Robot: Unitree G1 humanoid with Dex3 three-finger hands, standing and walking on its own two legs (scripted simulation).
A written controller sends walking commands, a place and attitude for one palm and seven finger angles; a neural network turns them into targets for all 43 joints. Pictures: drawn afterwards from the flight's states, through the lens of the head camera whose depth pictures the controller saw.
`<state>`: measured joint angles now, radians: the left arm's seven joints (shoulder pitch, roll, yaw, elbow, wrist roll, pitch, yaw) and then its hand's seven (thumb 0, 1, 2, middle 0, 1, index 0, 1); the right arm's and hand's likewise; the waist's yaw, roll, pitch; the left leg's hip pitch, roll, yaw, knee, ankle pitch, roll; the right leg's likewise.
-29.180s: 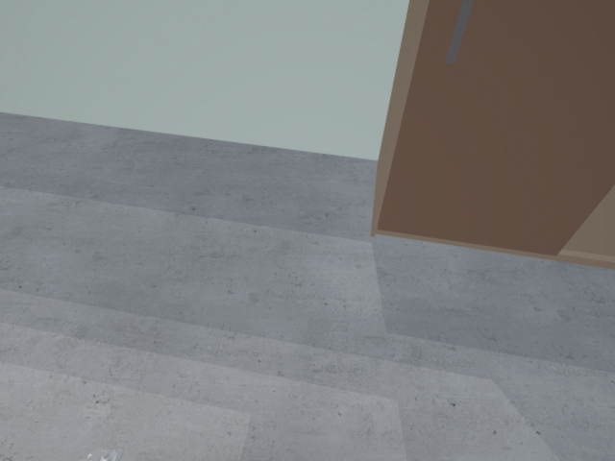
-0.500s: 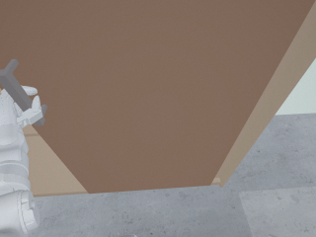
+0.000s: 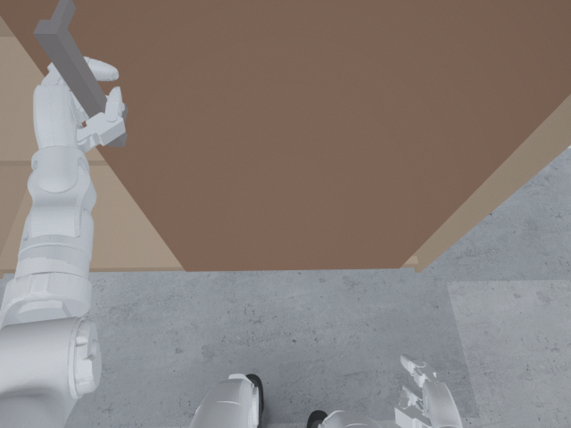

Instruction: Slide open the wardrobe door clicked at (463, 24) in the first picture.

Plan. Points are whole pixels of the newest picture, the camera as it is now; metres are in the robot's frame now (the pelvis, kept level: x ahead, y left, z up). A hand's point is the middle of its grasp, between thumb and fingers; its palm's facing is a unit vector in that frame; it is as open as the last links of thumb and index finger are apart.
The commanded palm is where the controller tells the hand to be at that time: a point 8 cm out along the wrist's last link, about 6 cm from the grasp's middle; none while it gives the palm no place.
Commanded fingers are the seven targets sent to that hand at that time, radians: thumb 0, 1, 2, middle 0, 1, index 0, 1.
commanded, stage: stop walking and hold the door there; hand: left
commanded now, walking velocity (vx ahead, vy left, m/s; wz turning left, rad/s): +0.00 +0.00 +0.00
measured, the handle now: (94, 81) +0.49 +0.28 +0.14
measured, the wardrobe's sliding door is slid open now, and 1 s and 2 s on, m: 0.65 0.65 0.65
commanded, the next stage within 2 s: loosen the grip on the handle in 0.44 s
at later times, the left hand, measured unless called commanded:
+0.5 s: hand (116, 119) +0.45 +0.25 +0.12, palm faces +0.35 -0.92 -0.19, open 5.6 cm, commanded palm +0.41 +0.29 +0.12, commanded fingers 0.00 0.90 0.90 -0.45 -1.40 -0.45 -1.40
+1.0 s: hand (98, 116) +0.46 +0.28 +0.11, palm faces +0.36 -0.91 -0.19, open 13.0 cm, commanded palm +0.41 +0.31 +0.12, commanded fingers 0.00 -0.55 0.20 -0.26 -1.17 -0.26 -1.17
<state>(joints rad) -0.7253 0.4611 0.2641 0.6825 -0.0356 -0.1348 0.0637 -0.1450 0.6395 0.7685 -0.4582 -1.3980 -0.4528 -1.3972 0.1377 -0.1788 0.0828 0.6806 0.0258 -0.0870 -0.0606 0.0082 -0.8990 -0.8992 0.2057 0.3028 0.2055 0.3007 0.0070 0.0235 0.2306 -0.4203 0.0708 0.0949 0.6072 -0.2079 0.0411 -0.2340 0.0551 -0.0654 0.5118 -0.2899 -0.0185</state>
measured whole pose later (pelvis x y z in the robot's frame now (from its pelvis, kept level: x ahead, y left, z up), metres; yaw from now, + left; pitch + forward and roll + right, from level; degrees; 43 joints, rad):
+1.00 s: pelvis +0.00 -0.01 -0.01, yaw +1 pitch +8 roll -1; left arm -0.77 0.54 0.38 1.02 0.03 -0.15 0.01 -0.01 -0.42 0.27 -0.42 -1.34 -0.38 -1.31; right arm 0.34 -0.28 0.01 0.71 0.01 -0.08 -0.06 0.01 -0.90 -0.90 0.20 0.30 0.20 0.30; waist -0.08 -0.01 -0.04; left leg -0.56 0.04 0.09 0.62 -0.20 0.04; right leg -0.42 0.03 -0.08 0.63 -0.35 -0.04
